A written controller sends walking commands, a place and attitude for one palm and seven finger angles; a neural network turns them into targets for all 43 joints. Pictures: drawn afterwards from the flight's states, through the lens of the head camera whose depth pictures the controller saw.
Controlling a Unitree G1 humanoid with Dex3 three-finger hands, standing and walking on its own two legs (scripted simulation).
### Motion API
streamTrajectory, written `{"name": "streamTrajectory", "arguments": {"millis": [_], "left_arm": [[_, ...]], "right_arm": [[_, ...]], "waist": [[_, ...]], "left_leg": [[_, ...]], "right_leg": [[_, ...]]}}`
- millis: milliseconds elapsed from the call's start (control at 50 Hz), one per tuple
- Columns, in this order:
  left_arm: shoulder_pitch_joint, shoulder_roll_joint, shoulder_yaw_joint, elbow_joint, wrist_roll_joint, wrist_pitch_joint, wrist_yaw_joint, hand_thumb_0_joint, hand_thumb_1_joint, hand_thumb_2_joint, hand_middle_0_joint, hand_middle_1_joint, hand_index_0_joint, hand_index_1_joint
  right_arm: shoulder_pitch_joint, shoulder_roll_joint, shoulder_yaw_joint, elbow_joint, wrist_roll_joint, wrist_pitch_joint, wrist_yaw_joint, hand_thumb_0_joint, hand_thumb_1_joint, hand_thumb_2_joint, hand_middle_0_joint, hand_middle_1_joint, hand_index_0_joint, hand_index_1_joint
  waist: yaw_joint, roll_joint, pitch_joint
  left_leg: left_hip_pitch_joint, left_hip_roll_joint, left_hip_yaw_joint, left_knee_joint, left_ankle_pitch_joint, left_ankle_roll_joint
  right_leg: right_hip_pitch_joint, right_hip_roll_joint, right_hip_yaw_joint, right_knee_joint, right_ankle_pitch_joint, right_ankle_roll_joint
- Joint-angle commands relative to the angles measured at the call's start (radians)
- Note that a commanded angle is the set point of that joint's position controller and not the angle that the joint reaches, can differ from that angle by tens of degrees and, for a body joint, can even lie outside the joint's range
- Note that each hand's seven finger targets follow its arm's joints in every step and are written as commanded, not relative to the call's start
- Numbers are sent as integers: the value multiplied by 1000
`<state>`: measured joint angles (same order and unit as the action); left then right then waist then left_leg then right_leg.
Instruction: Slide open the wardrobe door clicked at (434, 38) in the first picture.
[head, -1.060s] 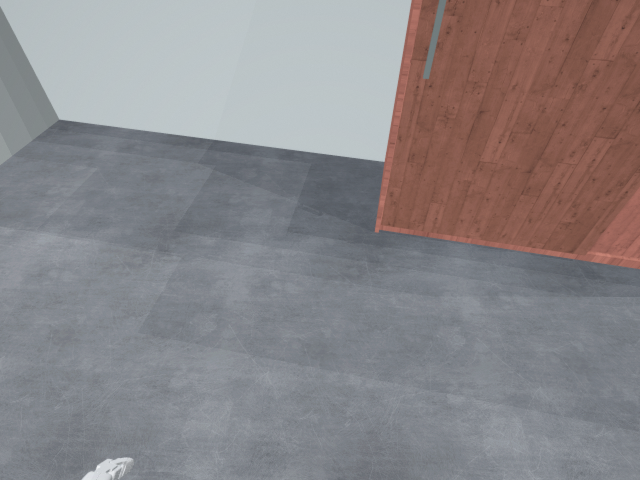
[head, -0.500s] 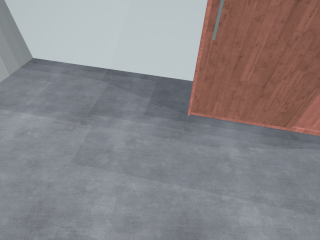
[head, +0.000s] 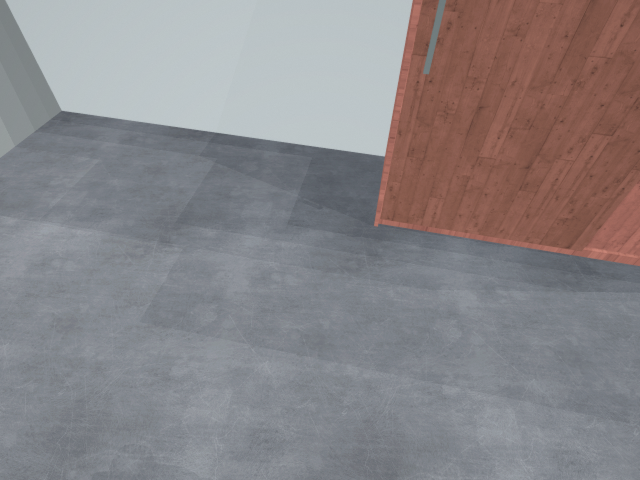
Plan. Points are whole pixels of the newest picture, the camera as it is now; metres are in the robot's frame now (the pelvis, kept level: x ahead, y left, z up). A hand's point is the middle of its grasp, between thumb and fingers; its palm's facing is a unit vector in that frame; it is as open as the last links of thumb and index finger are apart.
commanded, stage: look at it before walking up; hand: left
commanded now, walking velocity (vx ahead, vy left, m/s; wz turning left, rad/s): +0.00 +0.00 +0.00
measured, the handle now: (435, 28) +1.25 -0.26 +0.08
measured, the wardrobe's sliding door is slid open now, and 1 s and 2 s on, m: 0.00 0.00 0.00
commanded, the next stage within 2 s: walk to a spot facing it in 0.38 s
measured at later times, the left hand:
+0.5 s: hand out of the picture +0.09 +0.24 -0.15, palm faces -0.03 -0.94 -0.33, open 7.4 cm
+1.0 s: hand out of the picture +0.13 +0.13 -0.18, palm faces -0.15 -0.96 -0.22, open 7.4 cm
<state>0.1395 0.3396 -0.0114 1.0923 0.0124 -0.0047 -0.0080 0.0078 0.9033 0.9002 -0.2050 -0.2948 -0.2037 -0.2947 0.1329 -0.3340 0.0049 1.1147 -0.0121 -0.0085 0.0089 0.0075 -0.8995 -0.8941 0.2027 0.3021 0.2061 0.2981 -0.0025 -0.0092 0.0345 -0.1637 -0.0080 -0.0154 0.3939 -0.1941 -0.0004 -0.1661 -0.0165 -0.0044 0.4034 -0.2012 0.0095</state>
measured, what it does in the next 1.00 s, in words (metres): walks ahead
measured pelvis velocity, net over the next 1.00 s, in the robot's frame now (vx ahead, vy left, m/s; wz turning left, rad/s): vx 0.09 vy -0.06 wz -0.23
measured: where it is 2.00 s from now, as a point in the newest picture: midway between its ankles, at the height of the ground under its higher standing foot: (356, 421)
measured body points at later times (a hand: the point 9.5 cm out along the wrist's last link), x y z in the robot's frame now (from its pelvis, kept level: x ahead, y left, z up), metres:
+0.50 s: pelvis +0.02 +0.00 +0.00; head +0.02 +0.00 +0.45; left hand +0.09 +0.29 -0.13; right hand +0.11 -0.30 -0.13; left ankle +0.01 +0.12 -0.74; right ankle +0.01 -0.12 -0.74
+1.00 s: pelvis +0.09 -0.06 -0.01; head +0.11 -0.07 +0.43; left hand +0.14 +0.18 -0.16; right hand +0.06 -0.31 -0.17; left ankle +0.07 +0.09 -0.66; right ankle +0.06 -0.13 -0.74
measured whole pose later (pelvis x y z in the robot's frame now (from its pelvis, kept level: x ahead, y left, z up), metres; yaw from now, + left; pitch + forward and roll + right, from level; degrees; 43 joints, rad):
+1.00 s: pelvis +0.09 -0.06 -0.01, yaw -13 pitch -1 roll +0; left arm 0.35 0.19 0.04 1.00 0.02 -0.04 -0.02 0.01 0.91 0.90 -0.20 -0.29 -0.20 -0.29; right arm 0.26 -0.24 -0.03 1.07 -0.02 0.01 0.01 0.01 -0.90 -0.89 0.20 0.30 0.20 0.30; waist 0.04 0.02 0.06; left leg -0.42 0.10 0.06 1.15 -0.40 -0.04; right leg -0.22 0.04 -0.06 0.58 -0.34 -0.07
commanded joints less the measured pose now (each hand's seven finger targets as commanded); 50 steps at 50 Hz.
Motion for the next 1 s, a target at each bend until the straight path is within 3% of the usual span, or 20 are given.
{"name": "streamTrajectory", "arguments": {"millis": [0,280,480,540,600,640,680,700,720,760,780,800,820,840,860,880,900,920,940,980], "left_arm": [[-37,207,45,-67,0,-21,17,0,900,900,-200,-300,-200,-300],[-46,211,45,-67,-1,-24,18,0,900,900,-200,-300,-200,-300],[-50,213,48,-68,-1,-22,19,0,900,900,-200,-300,-200,-300],[21,107,34,-57,2,9,15,0,900,900,-200,-300,-200,-300],[43,109,47,-93,9,29,-3,0,900,900,-200,-300,-200,-300],[59,104,59,-123,13,30,-12,0,900,900,-200,-300,-200,-300],[73,67,64,-150,10,21,-22,0,900,900,-200,-300,-200,-300],[54,46,67,-169,9,16,-26,0,900,900,-200,-300,-200,-300],[24,40,69,-189,9,13,-29,0,900,900,-200,-300,-200,-300],[7,17,74,-208,9,2,-36,0,900,900,-200,-300,-200,-300],[32,0,76,-203,7,-3,-39,0,900,900,-200,-300,-200,-300],[101,-14,78,-182,8,-6,-42,0,900,900,-200,-300,-200,-300],[208,-11,85,-147,9,-10,-41,0,900,900,-200,-300,-200,-300],[364,63,102,-101,16,-23,-31,0,900,900,-200,-300,-200,-300],[467,178,125,-76,15,-37,-9,0,900,900,-200,-300,-200,-300],[493,161,122,-73,-2,-37,10,0,900,900,-200,-300,-200,-300],[423,123,114,-90,-3,-41,12,0,900,900,-200,-300,-200,-300],[376,87,108,-104,-3,-43,11,0,900,900,-200,-300,-200,-300],[324,66,100,-121,2,-46,11,0,900,900,-200,-300,-200,-300],[296,29,90,-129,8,-56,11,0,900,900,-200,-300,-200,-300]], "right_arm": [[-57,-214,-44,-68,4,-27,-17,0,-900,-900,200,300,200,300],[-75,-216,-41,-73,5,-28,-19,0,-900,-900,200,300,200,300],[-85,-218,-42,-72,5,-26,-23,0,-900,-900,200,300,200,300],[-7,-105,-22,-60,-5,-5,-22,0,-900,-900,200,300,200,300],[19,-121,-38,-86,-12,8,-20,0,-900,-900,200,300,200,300],[46,-143,-53,-106,-12,7,-21,0,-900,-900,200,300,200,300],[76,-178,-72,-119,-10,-4,-24,0,-900,-900,200,300,200,300],[93,-187,-82,-124,-6,-14,-26,0,-900,-900,200,300,200,300],[111,-183,-86,-125,-6,-22,-26,0,-900,-900,200,300,200,300],[131,-153,-87,-123,-11,-33,-29,0,-900,-900,200,300,200,300],[116,-142,-85,-125,-14,-34,-30,0,-900,-900,200,300,200,300],[91,-134,-84,-130,-15,-33,-30,0,-900,-900,200,300,200,300],[60,-124,-83,-136,-13,-32,-29,0,-900,-900,200,300,200,300],[39,-74,-73,-162,-1,-30,-20,0,-900,-900,200,300,200,300],[-9,9,-50,-226,1,-37,-10,0,-900,-900,200,300,200,300],[-63,-30,-56,-249,-6,-45,-13,0,-900,-900,200,300,200,300],[-61,-33,-65,-235,-2,-48,-11,0,-900,-900,200,300,200,300],[-74,-15,-68,-224,-4,-49,-9,0,-900,-900,200,300,200,300],[-55,-9,-66,-215,-8,-47,-6,0,-900,-900,200,300,200,300],[-16,18,-70,-198,-13,-31,-1,0,-900,-900,200,300,200,300]], "waist": [[5,17,-53],[4,11,-84],[6,13,-64],[5,2,-54],[2,7,46],[-3,40,70],[-14,149,78],[-22,190,65],[-32,193,67],[-35,165,56],[-15,161,55],[17,149,23],[72,96,-11],[143,-120,-65],[161,-421,-43],[163,-271,-49],[128,-185,3],[108,-92,32],[75,-64,54],[35,-24,62]], "left_leg": [[-1,121,-107,-82,68,31],[41,125,-96,-74,164,28],[58,128,-84,-76,175,24],[49,124,-34,-28,-18,6],[-24,135,-48,-55,-320,20],[-25,174,-90,-75,-428,46],[25,280,-196,-150,-476,105],[55,355,-235,-181,-399,147],[104,386,-240,-186,-302,178],[142,395,-155,-125,-70,179],[105,378,-89,-74,20,153],[65,337,-3,3,53,116],[-44,285,72,162,26,73],[-246,189,172,463,-77,12],[-562,49,186,764,-407,-44],[-609,78,50,831,-376,-26],[-600,125,21,836,-272,-17],[-586,142,29,846,-216,-24],[-565,156,20,829,-172,-34],[-517,149,32,787,-100,-54]], "right_leg": [[3,-104,105,-82,30,-37],[36,-111,97,-76,140,-39],[32,-108,103,-84,167,-39],[-18,-89,127,-65,-14,-35],[-143,-48,162,-50,-296,-48],[-218,-12,150,22,-355,-51],[-308,50,57,218,-283,-35],[-335,43,-1,345,-260,-22],[-398,10,-1,409,-304,-16],[-406,-37,-6,401,-325,-11],[-333,-42,-25,347,-314,-14],[-218,-25,-63,260,-263,-18],[-36,7,-93,148,-133,-27],[194,-79,75,-14,-122,-64],[288,-343,575,-165,-42,-167],[297,-367,642,-176,53,-225],[225,-336,555,-166,21,-238],[169,-312,531,-161,9,-239],[105,-291,476,-164,6,-236],[30,-244,375,-176,89,-213]]}}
